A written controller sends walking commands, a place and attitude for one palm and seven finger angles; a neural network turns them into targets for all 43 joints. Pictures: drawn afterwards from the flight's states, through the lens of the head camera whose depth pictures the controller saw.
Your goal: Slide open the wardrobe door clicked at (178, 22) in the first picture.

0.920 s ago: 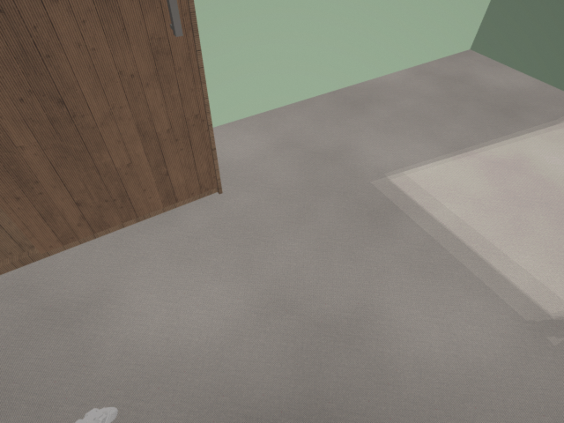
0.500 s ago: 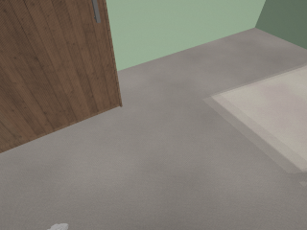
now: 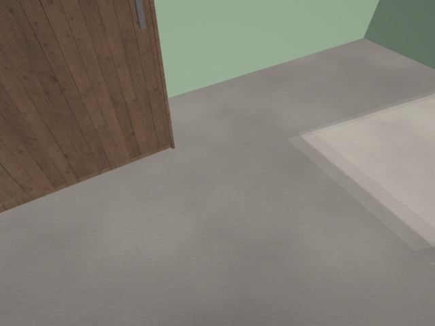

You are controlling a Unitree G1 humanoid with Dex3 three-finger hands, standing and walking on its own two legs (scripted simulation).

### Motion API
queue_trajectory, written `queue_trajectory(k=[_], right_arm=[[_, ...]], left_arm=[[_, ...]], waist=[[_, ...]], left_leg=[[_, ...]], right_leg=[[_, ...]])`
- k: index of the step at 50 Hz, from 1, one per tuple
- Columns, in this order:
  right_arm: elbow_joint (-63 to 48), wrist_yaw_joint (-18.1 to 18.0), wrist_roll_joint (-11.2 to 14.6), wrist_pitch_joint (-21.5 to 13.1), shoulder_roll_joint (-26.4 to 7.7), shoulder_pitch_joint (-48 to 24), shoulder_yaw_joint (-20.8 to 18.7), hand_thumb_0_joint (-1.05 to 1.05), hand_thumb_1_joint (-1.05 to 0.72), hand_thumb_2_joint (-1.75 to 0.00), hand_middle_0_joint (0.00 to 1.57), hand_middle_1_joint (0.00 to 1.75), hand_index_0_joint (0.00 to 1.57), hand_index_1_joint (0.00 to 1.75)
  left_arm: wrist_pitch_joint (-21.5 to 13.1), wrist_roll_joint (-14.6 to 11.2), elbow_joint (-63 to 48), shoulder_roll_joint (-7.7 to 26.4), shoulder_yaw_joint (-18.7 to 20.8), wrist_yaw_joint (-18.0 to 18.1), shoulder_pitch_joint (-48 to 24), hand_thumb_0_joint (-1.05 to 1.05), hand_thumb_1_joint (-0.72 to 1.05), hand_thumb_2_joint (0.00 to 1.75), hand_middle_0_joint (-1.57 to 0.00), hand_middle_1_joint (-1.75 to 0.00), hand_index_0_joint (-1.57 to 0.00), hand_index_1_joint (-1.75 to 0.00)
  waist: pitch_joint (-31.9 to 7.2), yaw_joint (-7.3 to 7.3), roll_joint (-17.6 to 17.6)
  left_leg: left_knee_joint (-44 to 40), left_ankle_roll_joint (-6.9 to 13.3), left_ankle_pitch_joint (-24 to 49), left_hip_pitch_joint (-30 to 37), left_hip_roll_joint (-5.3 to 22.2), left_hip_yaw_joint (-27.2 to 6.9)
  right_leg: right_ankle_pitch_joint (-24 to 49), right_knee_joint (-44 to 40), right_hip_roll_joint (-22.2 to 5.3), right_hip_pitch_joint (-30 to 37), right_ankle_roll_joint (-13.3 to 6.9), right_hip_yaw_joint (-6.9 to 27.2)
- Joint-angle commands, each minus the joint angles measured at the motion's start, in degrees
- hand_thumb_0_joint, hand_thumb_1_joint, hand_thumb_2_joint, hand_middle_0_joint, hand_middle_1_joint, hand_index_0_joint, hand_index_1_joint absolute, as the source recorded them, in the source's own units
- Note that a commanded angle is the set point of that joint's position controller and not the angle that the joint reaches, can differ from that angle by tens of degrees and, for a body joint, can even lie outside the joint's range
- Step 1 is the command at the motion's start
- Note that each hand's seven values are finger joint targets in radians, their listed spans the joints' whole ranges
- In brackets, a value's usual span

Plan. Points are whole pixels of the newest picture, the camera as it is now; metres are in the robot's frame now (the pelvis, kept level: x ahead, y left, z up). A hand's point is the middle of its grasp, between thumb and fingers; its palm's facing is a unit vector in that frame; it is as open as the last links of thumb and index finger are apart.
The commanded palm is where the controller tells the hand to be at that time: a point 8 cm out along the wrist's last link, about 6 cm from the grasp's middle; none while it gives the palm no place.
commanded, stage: look at it before walking up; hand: right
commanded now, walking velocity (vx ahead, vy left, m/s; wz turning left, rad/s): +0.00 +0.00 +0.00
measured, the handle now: out of the picture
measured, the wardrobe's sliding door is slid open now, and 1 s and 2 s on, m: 0.00 0.00 0.00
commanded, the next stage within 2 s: walk to a spot facing it in 0.52 s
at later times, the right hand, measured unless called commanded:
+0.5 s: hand out of the picture +0.08 -0.25 -0.15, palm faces -0.03 +0.94 -0.34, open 7.4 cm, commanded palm none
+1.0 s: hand out of the picture +0.04 -0.19 -0.20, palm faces -0.04 +0.99 -0.15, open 7.4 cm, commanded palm none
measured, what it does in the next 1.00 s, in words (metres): shifts its weight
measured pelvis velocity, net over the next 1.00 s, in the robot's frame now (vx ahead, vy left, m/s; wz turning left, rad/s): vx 0.08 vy -0.01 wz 0.08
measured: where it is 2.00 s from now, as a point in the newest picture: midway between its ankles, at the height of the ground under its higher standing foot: (210, 278)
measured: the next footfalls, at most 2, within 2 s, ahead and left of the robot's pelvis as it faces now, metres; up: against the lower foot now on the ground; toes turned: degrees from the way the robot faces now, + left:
left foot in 1.28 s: +0.32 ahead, +0.15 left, +0.00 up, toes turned +15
right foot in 1.70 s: +0.49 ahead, -0.07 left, +0.00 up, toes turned -6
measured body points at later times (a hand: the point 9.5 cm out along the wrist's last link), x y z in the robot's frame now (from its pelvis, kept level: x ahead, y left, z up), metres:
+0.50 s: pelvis +0.00 +0.00 +0.00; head +0.01 +0.00 +0.45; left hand +0.09 +0.30 -0.13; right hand +0.08 -0.29 -0.13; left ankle +0.01 +0.12 -0.74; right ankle +0.01 -0.12 -0.74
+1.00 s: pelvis +0.08 -0.01 -0.02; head +0.07 -0.03 +0.43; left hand +0.04 +0.23 -0.17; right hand +0.04 -0.25 -0.19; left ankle +0.01 +0.11 -0.73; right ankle +0.01 -0.12 -0.74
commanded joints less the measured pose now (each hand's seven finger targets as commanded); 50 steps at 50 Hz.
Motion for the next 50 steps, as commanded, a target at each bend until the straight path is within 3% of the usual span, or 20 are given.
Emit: queue_trajectory(k=[1, 31, 33, 34, 35, 37, 43, 44, 45, 46, 47, 48, 49, 50], right_arm=[[-3.52, -0.85, -0.06, -1.38, -11.56, -2.57, -2.65, 0.0, -0.9, -0.9, 0.2, 0.3, 0.2, 0.3], [-3.21, -0.86, -0.1, -1.54, -11.63, -2.05, -2.64, 0.0, -0.9, -0.9, 0.2, 0.3, 0.2, 0.3], [-1.31, -1.06, -0.08, -0.38, -4.4, 2.25, -1.15, 0.0, -0.9, -0.9, 0.2, 0.3, 0.2, 0.3], [-1.06, -0.94, -0.31, 0.02, -4.23, 3.88, -1.23, 0.0, -0.9, -0.9, 0.2, 0.3, 0.2, 0.3], [-1.09, -0.63, -0.49, 0.32, -4.56, 4.44, -1.5, 0.0, -0.9, -0.9, 0.2, 0.3, 0.2, 0.3], [-1.71, -0.04, -0.72, 0.49, -4.9, 6.02, -2.16, 0.0, -0.9, -0.9, 0.2, 0.3, 0.2, 0.3], [-2.18, 0.02, -0.55, -0.81, -3.88, 11.91, -3.83, 0.0, -0.9, -0.9, 0.2, 0.3, 0.2, 0.3], [-2.08, -0.05, -0.57, -1.01, -3.66, 12.59, -4.01, 0.0, -0.9, -0.9, 0.2, 0.3, 0.2, 0.3], [-2.19, -0.19, -0.57, -1.23, -3.03, 12.48, -4.21, 0.0, -0.9, -0.9, 0.2, 0.3, 0.2, 0.3], [-2.4, -0.19, -0.5, -1.36, -2.1, 11.63, -4.28, 0.0, -0.9, -0.9, 0.2, 0.3, 0.2, 0.3], [-3.35, 0.02, -0.39, -1.44, 0.14, 9.61, -3.97, 0.0, -0.9, -0.9, 0.2, 0.3, 0.2, 0.3], [-5.37, 0.1, -0.4, -1.92, 3.69, 5.55, -3.44, 0.0, -0.9, -0.9, 0.2, 0.3, 0.2, 0.3], [-7.76, -0.26, -0.63, -2.77, 2.54, 0.43, -3.34, 0.0, -0.9, -0.9, 0.2, 0.3, 0.2, 0.3], [-7.8, -0.12, -0.71, -2.8, 3.14, -1.04, -3.75, 0.0, -0.9, -0.9, 0.2, 0.3, 0.2, 0.3]], left_arm=[[-1.34, -0.26, -3.68, 11.76, 2.32, 1.0, -3.31, 0.0, 0.9, 0.9, -0.2, -0.3, -0.2, -0.3], [-1.19, -0.35, -3.59, 11.7, 2.2, 1.03, -4.0, 0.0, 0.9, 0.9, -0.2, -0.3, -0.2, -0.3], [-0.16, 0.17, -1.85, 4.18, 0.34, 0.73, 0.14, 0.0, 0.9, 0.9, -0.2, -0.3, -0.2, -0.3], [0.15, 0.35, -1.58, 3.82, 0.38, 0.6, 1.6, 0.0, 0.9, 0.9, -0.2, -0.3, -0.2, -0.3], [0.31, 0.53, -1.62, 3.97, 0.63, 0.5, 1.83, 0.0, 0.9, 0.9, -0.2, -0.3, -0.2, -0.3], [0.33, 0.74, -2.23, 4.08, 1.03, 0.37, 2.79, 0.0, 0.9, 0.9, -0.2, -0.3, -0.2, -0.3], [-1.46, 0.34, -3.33, 1.01, 1.66, 0.57, 7.09, 0.0, 0.9, 0.9, -0.2, -0.3, -0.2, -0.3], [-1.67, 0.23, -3.44, 0.51, 1.84, 0.6, 7.72, 0.0, 0.9, 0.9, -0.2, -0.3, -0.2, -0.3], [-2.09, 0.06, -3.27, -0.36, 1.84, 0.75, 9.35, 0.0, 0.9, 0.9, -0.2, -0.3, -0.2, -0.3], [-2.56, -0.01, -2.39, -0.88, 1.84, 0.93, 12.38, 0.0, 0.9, 0.9, -0.2, -0.3, -0.2, -0.3], [-3.07, 0.22, -0.55, 0.65, 2.36, 1.22, 17.75, 0.0, 0.9, 0.9, -0.2, -0.3, -0.2, -0.3], [-3.56, 0.81, 2.31, 4.02, 3.52, 1.78, 26.15, 0.0, 0.9, 0.9, -0.2, -0.3, -0.2, -0.3], [-3.64, 0.79, 3.71, 2.47, 3.13, 2.29, 30.04, 0.0, 0.9, 0.9, -0.2, -0.3, -0.2, -0.3], [-3.72, 0.67, 3.49, 0.01, 2.58, 2.68, 29.62, 0.0, 0.9, 0.9, -0.2, -0.3, -0.2, -0.3]], waist=[[-3.24, -0.02, 0.26], [-3.2, -0.02, -0.13], [-4.45, -0.04, 1.23], [-3.65, -0.3, 1.73], [-0.19, -0.31, 2.1], [4.04, -0.59, 2.56], [4.75, -0.39, 5.37], [5.32, -0.2, 6.31], [5.54, 0.79, 5.13], [5.23, 2.11, 2.83], [4.68, 4.53, -5.95], [4.89, 7.42, -18.45], [7.84, 8.17, -14.89], [10.4, 7.32, -7.01]], left_leg=[[-4.11, 1.99, 4.75, 0.26, 6.66, -5.6], [-5.35, 1.98, 7.39, 0.73, 6.86, -5.87], [-5.17, 1.16, -2.26, 0.82, 6.39, -5.92], [-5.58, 1.46, -9.82, -0.12, 6.07, -6.82], [-6.05, 1.99, -15.95, -2.64, 5.82, -8.02], [-6.19, 3.15, -22.21, -5.27, 5.42, -9.94], [-4.03, 7.51, -17.62, -3.85, 8.42, -14.87], [-3.82, 8.15, -15.93, -4.4, 8.85, -15.55], [-2.03, 8.53, -12.65, -5.68, 9.04, -15.61], [2.38, 7.75, -8.93, -8.78, 7.1, -12.66], [14.04, 5.31, -5.09, -16.48, 1.77, -6.19], [31.17, 2.59, -10.17, -27.89, -3.21, 3.81], [38.35, 2.48, -18.75, -36.96, -0.47, 1.03], [41.93, 2.58, -17.62, -38.84, 2.75, -0.62]], right_leg=[[6.2, -4.31, -6.41, 0.28, -1.99, 5.64], [7.24, -4.74, -6.57, 1.97, -1.69, 4.88], [0.23, -3.31, -5.91, 2.06, -0.43, 2.99], [-6.07, -2.42, -5.31, 0.78, -0.58, 2.8], [-12.27, -2.5, -4.87, -1.79, -0.74, 2.5], [-18.59, -1.2, -4.32, -6.13, -1.13, 2.31], [-13.93, 9.47, -3.01, -9.37, -1.49, -2.09], [-13.82, 11.18, -2.92, -9.42, -1.49, -2.93], [-12.76, 9.83, -3.03, -7.42, -1.57, -3.4], [-11.02, 6.11, -3.96, -2.65, -2.22, -2.0], [-6.73, 0.0, -8.81, 6.34, -5.02, 6.03], [2.71, -7.1, -18.78, 14.98, -9.53, 19.35], [15.63, -7.62, -23.58, 19.13, -13.41, 24.07], [22.09, -6.56, -24.55, 17.76, -14.52, 21.38]])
